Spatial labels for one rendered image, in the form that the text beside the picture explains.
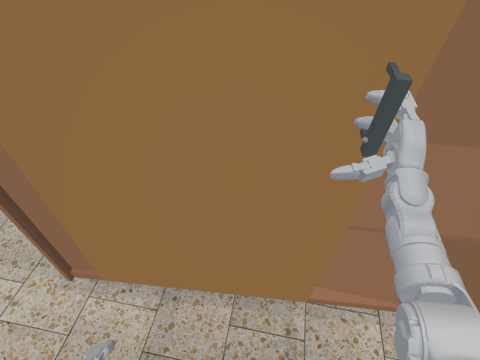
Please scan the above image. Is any wardrobe door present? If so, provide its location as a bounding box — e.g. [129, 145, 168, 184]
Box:
[0, 143, 96, 272]
[0, 0, 467, 302]

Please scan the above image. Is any handle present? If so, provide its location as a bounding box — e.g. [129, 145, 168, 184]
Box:
[360, 62, 413, 157]

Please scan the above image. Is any right robot upper arm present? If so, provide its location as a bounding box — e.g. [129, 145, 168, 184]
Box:
[394, 300, 480, 360]

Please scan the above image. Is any right robot hand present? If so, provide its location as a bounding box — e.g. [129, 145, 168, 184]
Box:
[329, 90, 427, 182]

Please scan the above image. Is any right robot forearm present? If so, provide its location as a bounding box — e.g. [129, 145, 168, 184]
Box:
[381, 167, 480, 316]

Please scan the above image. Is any left robot hand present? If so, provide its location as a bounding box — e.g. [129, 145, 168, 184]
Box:
[83, 340, 116, 360]

